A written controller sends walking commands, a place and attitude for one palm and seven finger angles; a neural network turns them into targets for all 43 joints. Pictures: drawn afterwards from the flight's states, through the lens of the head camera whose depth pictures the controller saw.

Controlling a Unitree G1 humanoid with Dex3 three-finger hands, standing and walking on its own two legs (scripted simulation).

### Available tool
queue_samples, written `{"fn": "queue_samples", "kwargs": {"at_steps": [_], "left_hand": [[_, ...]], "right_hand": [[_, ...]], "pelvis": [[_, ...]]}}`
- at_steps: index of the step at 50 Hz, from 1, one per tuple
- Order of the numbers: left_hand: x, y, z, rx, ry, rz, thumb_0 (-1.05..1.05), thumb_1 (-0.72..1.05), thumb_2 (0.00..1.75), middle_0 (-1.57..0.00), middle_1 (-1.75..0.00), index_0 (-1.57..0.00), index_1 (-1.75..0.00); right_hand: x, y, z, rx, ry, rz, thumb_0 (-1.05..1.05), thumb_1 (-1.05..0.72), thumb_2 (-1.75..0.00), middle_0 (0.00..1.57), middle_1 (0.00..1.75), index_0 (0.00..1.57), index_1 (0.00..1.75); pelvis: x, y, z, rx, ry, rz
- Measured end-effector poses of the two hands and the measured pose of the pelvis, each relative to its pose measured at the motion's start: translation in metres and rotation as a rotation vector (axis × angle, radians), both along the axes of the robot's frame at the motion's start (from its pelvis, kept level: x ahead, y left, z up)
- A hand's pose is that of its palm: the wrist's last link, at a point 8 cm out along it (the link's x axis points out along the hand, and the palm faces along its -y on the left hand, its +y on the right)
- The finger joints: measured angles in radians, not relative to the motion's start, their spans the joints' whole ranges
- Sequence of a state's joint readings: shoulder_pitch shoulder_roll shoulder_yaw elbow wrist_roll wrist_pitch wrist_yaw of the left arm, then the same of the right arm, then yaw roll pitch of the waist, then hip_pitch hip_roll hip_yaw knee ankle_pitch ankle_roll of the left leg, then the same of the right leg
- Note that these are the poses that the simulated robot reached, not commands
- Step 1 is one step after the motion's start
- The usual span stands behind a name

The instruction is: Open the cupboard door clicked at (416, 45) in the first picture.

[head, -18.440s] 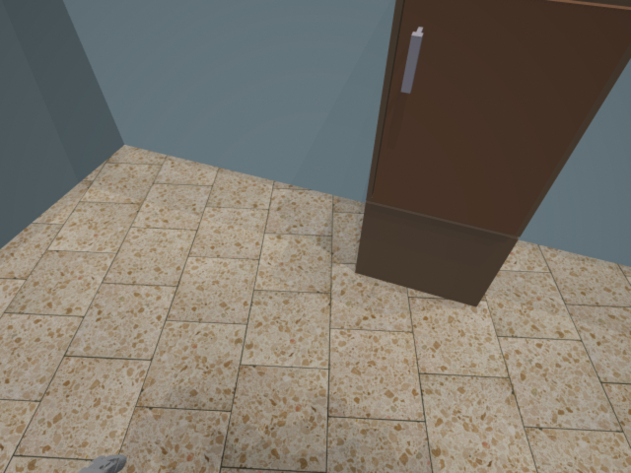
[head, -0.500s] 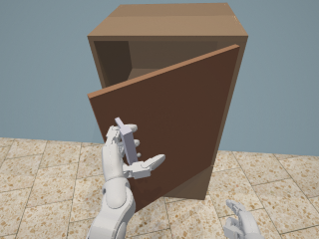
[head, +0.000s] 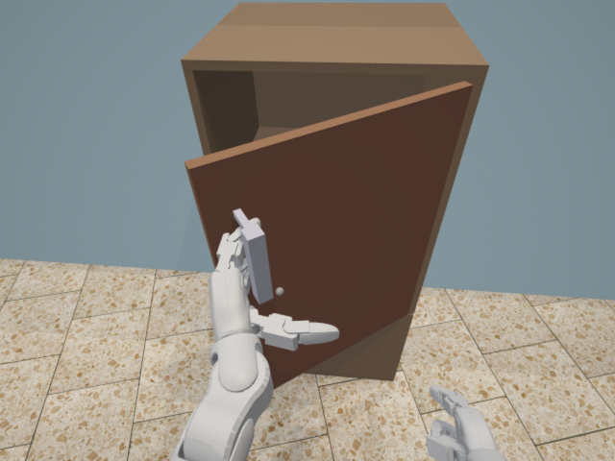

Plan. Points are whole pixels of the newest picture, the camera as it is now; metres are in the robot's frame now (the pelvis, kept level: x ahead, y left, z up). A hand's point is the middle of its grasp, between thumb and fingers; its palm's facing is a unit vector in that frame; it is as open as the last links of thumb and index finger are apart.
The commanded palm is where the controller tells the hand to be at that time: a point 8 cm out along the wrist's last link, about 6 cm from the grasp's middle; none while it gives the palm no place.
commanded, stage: slide the hand sideways off the handle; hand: left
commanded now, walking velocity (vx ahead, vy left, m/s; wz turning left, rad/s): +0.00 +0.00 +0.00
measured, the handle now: (251, 256) +0.34 +0.11 +0.12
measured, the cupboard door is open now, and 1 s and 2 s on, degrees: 36 37 37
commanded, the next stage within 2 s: draw the hand back to the body in 1.18 s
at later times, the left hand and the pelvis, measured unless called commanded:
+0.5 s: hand (262, 322) +0.24 +0.08 +0.12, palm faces -0.08 -1.00 +0.01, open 16.3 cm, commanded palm +0.20 +0.14 +0.12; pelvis +0.00 +0.01 +0.00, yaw -2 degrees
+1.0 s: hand (212, 360) +0.20 +0.12 +0.12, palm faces -0.01 -1.00 -0.04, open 16.3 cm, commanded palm +0.16 +0.19 +0.12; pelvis +0.01 -0.01 -0.01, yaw +0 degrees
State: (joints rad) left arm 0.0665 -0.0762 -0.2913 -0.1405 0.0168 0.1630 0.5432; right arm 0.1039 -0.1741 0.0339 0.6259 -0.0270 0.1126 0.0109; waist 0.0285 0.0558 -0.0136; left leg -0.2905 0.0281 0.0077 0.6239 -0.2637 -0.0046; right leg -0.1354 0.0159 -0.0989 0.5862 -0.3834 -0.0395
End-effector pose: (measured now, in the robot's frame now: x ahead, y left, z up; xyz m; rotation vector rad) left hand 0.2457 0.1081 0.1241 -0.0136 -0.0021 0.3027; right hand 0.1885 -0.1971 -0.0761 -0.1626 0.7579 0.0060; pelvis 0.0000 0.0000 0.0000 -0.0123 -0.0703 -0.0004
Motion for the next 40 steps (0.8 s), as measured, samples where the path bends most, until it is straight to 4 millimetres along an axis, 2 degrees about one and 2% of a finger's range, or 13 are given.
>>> {"fn": "queue_samples", "kwargs": {"at_steps": [2, 7, 10, 22, 32, 40], "left_hand": [[-0.001, 0.003, -0.001, 0.022, -0.009, -0.042, -0.01, -0.5, 0.3, -0.28, -0.53, -0.28, -0.51], [-0.006, 0.017, -0.003, 0.073, -0.039, -0.319, -0.01, -0.5, 0.3, -0.22, -0.43, -0.15, -0.41], [-0.006, 0.021, -0.002, 0.051, -0.036, -0.398, -0.01, -0.5, 0.3, -0.18, -0.38, -0.12, -0.37], [-0.016, 0.02, -0.004, 0.0, -0.036, -0.392, -0.01, -0.5, 0.3, -0.13, -0.33, -0.14, -0.31], [-0.037, 0.043, -0.005, 0.023, -0.019, -0.339, -0.01, -0.5, 0.3, -0.15, -0.31, -0.15, -0.3], [-0.053, 0.049, -0.004, 0.036, -0.023, -0.346, -0.01, -0.5, 0.3, -0.15, -0.3, -0.15, -0.3]], "right_hand": [[-0.002, 0.002, 0.0, 0.001, 0.004, 0.008, 0.01, -0.9, -0.9, 0.2, 0.3, 0.2, 0.3], [-0.011, 0.002, 0.002, -0.001, -0.021, -0.004, 0.01, -0.9, -0.9, 0.21, 0.3, 0.2, 0.3], [-0.015, 0.002, 0.003, 0.002, -0.045, -0.019, 0.01, -0.9, -0.9, 0.21, 0.3, 0.2, 0.3], [-0.019, -0.002, 0.013, 0.01, -0.098, -0.045, 0.01, -0.9, -0.9, 0.21, 0.3, 0.2, 0.3], [-0.005, -0.011, 0.017, -0.001, -0.133, -0.039, 0.01, -0.9, -0.9, 0.2, 0.3, 0.2, 0.3], [0.003, -0.017, 0.016, 0.004, -0.174, -0.033, 0.01, -0.9, -0.9, 0.21, 0.3, 0.2, 0.3]], "pelvis": [[-0.002, 0.0, 0.0, 0.004, -0.002, 0.005], [-0.006, 0.002, 0.001, 0.007, -0.001, 0.01], [-0.007, 0.005, 0.001, 0.004, 0.0, 0.009], [-0.001, 0.007, 0.003, 0.01, 0.016, -0.026], [0.006, 0.001, 0.001, 0.009, 0.026, -0.024], [0.011, -0.005, -0.002, 0.013, 0.043, -0.016]]}}
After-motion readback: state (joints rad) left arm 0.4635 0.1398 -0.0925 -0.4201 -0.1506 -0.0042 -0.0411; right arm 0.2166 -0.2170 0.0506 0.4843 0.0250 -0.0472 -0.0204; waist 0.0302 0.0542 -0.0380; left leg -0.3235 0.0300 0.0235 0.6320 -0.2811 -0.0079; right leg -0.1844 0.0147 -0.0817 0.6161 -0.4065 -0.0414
